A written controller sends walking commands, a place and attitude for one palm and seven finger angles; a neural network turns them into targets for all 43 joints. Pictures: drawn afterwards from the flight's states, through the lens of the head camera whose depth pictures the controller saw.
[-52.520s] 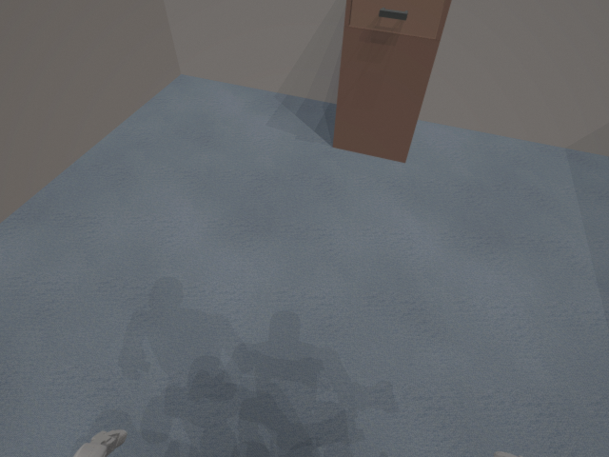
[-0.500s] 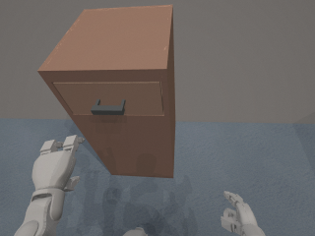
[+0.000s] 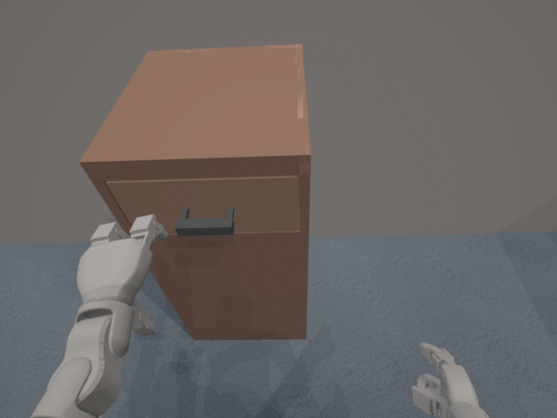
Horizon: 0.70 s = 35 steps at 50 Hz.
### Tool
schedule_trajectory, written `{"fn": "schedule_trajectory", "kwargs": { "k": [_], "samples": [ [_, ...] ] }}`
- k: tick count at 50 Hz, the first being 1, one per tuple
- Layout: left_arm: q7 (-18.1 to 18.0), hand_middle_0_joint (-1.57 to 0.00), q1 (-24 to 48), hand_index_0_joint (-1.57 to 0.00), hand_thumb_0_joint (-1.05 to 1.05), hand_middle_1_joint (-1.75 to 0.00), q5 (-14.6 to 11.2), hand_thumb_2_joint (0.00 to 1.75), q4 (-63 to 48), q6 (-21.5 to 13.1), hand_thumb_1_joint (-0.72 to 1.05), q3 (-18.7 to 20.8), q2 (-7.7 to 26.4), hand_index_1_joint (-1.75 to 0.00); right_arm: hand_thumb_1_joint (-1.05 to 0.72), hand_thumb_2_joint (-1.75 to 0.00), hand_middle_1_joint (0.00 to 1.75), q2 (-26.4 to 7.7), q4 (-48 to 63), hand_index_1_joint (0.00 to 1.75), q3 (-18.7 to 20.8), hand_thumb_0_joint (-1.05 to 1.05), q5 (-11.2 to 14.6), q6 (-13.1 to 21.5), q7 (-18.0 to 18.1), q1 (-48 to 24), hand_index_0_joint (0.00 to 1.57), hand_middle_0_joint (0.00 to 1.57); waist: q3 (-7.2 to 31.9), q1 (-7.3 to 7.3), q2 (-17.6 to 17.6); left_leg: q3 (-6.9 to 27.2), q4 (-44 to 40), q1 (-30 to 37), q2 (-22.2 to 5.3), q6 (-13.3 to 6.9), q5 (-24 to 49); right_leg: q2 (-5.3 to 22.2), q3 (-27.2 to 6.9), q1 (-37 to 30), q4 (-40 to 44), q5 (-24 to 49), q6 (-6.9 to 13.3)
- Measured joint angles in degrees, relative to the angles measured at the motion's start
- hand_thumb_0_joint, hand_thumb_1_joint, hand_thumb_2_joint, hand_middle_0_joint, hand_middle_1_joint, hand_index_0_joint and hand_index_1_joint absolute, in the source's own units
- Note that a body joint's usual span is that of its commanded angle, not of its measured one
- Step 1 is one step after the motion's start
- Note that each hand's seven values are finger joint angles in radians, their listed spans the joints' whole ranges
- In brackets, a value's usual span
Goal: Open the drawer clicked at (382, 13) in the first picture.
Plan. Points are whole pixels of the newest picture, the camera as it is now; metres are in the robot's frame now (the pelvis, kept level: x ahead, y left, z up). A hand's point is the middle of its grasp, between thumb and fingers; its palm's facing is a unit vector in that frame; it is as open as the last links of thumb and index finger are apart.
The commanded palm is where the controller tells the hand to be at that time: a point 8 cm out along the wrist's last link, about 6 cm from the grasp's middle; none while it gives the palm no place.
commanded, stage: raise the hand with hooked fingers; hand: left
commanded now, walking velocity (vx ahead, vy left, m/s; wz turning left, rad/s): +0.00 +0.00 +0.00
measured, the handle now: (206, 219) +0.47 +0.20 -0.03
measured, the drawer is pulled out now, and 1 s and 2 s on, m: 0.00 0.00 0.00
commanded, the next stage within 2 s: move the hooked fingers above the handle in 0.62 s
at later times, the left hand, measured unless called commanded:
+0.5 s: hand (126, 273) +0.28 +0.24 +0.08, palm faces +0.02 -0.10 -1.00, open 13.9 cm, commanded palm +0.26 +0.25 +0.15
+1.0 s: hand (143, 263) +0.30 +0.23 +0.08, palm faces +0.02 -0.05 -1.00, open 13.9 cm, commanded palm +0.28 +0.23 +0.13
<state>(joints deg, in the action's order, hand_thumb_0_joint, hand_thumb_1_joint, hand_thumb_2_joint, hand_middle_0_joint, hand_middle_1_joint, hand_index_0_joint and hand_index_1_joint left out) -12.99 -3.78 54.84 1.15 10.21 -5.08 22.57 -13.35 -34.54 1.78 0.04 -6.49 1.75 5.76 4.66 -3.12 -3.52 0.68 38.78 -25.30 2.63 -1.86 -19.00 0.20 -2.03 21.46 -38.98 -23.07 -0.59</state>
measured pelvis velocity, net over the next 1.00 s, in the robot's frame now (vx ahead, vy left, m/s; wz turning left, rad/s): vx -0.02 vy -0.03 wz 0.02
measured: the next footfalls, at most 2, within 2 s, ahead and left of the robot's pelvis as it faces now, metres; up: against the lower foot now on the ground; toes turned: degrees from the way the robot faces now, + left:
none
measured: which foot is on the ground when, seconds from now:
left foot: down 0.00-1.00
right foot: down 0.00-1.00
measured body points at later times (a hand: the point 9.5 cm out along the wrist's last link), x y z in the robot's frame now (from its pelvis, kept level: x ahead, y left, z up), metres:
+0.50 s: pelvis -0.02 +0.01 +0.01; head +0.01 -0.01 +0.46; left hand +0.27 +0.25 +0.13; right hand +0.16 -0.21 -0.10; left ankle +0.01 +0.10 -0.72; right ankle -0.04 -0.13 -0.72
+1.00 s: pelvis -0.02 -0.03 +0.01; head +0.00 -0.06 +0.46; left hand +0.29 +0.23 +0.13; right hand +0.18 -0.26 -0.10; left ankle +0.01 +0.10 -0.72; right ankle -0.04 -0.13 -0.72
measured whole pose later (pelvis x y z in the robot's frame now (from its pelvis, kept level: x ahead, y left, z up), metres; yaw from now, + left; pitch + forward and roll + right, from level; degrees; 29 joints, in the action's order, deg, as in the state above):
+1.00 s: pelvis -0.02 -0.03 +0.01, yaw +1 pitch +3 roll +1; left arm -7.8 9.1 55.2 14.4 1.6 -3.4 26.6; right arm -14.0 -36.9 0.6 1.3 -5.5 3.7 7.3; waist 1.6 -3.8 -3.4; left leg 2.8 30.9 -20.2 1.0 0.4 -13.8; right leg -1.4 -0.1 16.9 -32.8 -18.9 1.8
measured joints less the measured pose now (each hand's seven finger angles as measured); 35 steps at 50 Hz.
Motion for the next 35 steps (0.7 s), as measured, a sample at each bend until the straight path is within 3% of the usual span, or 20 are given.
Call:
{"fn": "schedule_trajectory", "kwargs": {
  "k": [5, 13, 20, 27, 31, 35],
  "samples": [
    [2.88, -0.32, 4.73, -0.32, 0.0, -1.17, 1.22, 0.32, 0.64, -1.4, -0.45, -0.76, 1.59, -1.17, -0.9, -0.9, 0.29, 1.9, 0.87, 0.3, -2.01, 0.01, 0.14, -0.44, -0.06, -0.79, 0.2, 0.2, -1.17, -0.64, 0.19, 0.01, -2.42, 2.54, 0.42, -0.53, 1.39, 0.48, 0.01, -2.89, 3.07, 1.65, -0.38],
    [7.47, -0.32, 11.73, -0.32, 0.0, -1.2, 0.1, 0.31, 4.68, 0.0, -0.49, 0.03, 3.37, -1.19, -0.9, -0.9, 0.3, 2.23, 0.06, 0.3, -3.2, 0.01, 0.74, -1.28, -0.35, 0.37, 0.21, 0.2, -2.73, -1.41, -0.17, 0.59, -5.72, 4.73, 0.94, -1.0, 3.76, 1.05, 0.61, -5.55, 6.92, 4.01, -0.54],
    [10.61, -0.32, 9.66, -0.31, 0.0, -1.2, -0.76, 0.3, 3.86, -3.52, -0.49, 0.37, 3.31, -1.2, -0.9, -0.9, 0.3, 0.79, -0.48, 0.3, -2.49, 0.01, 0.41, -1.2, -0.73, 2.72, 0.21, 0.2, -3.7, -0.93, -0.25, 0.38, -7.63, 5.61, 0.85, -1.03, 5.07, 1.04, 0.36, -6.19, 8.57, 5.31, -0.75],
    [6.1, -0.33, 6.67, -0.32, 0.0, -1.2, 0.31, 0.3, 1.32, -8.68, -0.49, 0.76, 3.46, -1.2, -0.9, -0.9, 0.29, -0.45, -1.64, 0.3, -0.85, 0.01, 0.04, -0.08, -0.5, 4.23, 0.21, 0.2, -4.49, -1.11, 0.03, 0.69, -7.88, 5.37, 0.44, -0.38, 5.6, 0.61, 0.64, -5.68, 8.17, 5.5, -0.26],
    [3.3, -0.33, 7.7, -0.32, 0.0, -1.2, 0.12, 0.3, 2.56, -7.31, -0.49, 1.51, 3.32, -1.2, -0.9, -0.9, 0.29, -0.72, -2.69, 0.3, -0.28, 0.01, 0.5, 0.03, -0.46, 3.81, 0.2, 0.2, -4.11, -1.36, -0.29, 1.02, -7.99, 5.13, 0.15, 0.13, 5.89, 0.32, 0.94, -5.22, 7.72, 5.49, 0.03],
    [3.65, -0.32, 8.92, -0.32, 0.0, -1.2, -0.47, 0.3, 4.95, -3.88, -0.5, 1.14, 2.82, -1.2, -0.9, -0.9, 0.29, -0.75, -2.92, 0.3, -0.44, 0.01, 1.13, -0.16, -0.28, 2.96, 0.2, 0.2, -3.58, -1.19, -0.73, 1.24, -8.57, 5.57, -0.18, 0.63, 6.24, -0.02, 1.12, -5.35, 7.65, 5.51, 0.48]
  ]
}}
